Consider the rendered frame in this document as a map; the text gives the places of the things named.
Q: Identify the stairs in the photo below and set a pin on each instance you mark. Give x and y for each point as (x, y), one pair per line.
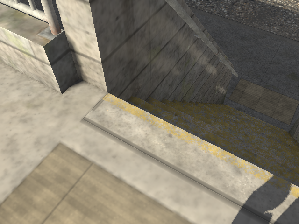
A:
(236, 132)

